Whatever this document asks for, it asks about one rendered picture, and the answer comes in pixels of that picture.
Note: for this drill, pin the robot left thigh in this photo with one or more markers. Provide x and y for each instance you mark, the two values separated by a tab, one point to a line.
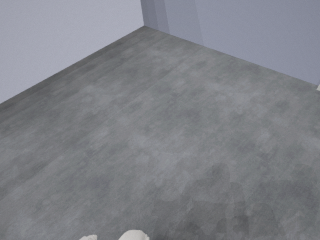
134	235

